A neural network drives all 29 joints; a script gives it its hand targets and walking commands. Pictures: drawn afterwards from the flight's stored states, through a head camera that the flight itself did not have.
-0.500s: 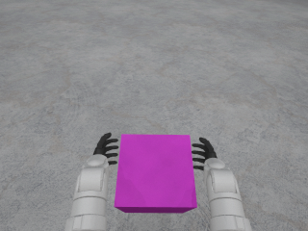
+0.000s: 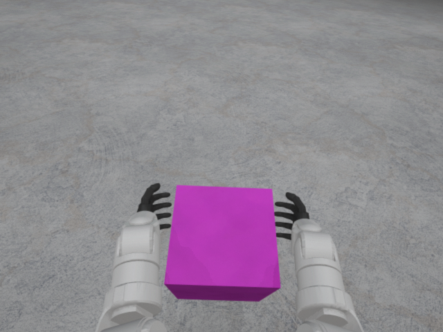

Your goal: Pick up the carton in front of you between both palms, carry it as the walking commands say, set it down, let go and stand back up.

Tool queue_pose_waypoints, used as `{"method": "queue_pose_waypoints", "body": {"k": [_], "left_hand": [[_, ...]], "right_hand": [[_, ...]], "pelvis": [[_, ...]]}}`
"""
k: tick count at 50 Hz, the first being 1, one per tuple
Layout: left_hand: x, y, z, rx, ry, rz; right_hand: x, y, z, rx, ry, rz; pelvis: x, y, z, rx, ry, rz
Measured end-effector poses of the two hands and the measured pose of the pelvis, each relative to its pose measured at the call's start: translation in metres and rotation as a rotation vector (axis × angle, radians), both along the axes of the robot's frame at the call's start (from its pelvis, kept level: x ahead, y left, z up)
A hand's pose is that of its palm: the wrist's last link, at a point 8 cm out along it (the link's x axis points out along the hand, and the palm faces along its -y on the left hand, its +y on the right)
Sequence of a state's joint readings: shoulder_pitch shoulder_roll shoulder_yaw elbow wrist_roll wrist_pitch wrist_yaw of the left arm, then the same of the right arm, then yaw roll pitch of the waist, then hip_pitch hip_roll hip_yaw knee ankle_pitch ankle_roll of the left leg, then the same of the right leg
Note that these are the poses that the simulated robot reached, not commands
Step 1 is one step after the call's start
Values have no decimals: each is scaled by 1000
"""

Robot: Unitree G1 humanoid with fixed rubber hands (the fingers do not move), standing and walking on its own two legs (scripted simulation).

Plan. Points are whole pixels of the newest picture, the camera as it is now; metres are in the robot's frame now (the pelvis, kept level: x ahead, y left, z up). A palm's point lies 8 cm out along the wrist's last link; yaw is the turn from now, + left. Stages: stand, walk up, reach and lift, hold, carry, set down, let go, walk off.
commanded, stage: set down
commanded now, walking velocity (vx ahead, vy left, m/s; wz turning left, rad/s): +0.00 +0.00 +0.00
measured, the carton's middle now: (221, 248) +0.34 +0.00 -0.10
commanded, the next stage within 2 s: none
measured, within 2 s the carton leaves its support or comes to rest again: rests again in 1.86 s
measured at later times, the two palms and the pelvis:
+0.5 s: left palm (167, 254) +0.36 +0.14 -0.16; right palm (277, 254) +0.37 -0.15 -0.17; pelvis -0.02 -0.02 -0.08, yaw +0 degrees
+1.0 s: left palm (171, 261) +0.42 +0.14 -0.30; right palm (264, 262) +0.42 -0.15 -0.31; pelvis -0.05 -0.01 -0.22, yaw -1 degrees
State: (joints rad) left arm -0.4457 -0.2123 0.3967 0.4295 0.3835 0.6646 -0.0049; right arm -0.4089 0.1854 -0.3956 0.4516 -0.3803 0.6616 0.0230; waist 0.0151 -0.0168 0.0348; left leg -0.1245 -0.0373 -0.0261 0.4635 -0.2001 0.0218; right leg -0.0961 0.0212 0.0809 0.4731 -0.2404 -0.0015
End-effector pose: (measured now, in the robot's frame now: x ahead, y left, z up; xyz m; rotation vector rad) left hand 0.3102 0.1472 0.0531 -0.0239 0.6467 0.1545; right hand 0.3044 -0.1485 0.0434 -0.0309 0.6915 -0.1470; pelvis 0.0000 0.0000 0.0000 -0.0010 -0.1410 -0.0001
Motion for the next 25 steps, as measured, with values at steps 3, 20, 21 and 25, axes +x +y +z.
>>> {"method": "queue_pose_waypoints", "body": {"k": [3,20,21,25], "left_hand": [[12,-2,-12,-8,19,20],[40,-9,-189,35,36,61],[42,-10,-197,34,26,66],[53,-12,-216,25,-28,76]], "right_hand": [[17,0,-11,-11,21,0],[49,-4,-187,-14,34,-12],[51,-4,-195,-9,24,-21],[66,-5,-214,6,-31,-49]], "pelvis": [[0,0,-4,2,26,6],[-12,-19,-52,2,581,7],[-13,-20,-58,3,613,4],[-18,-22,-83,5,712,2]]}}
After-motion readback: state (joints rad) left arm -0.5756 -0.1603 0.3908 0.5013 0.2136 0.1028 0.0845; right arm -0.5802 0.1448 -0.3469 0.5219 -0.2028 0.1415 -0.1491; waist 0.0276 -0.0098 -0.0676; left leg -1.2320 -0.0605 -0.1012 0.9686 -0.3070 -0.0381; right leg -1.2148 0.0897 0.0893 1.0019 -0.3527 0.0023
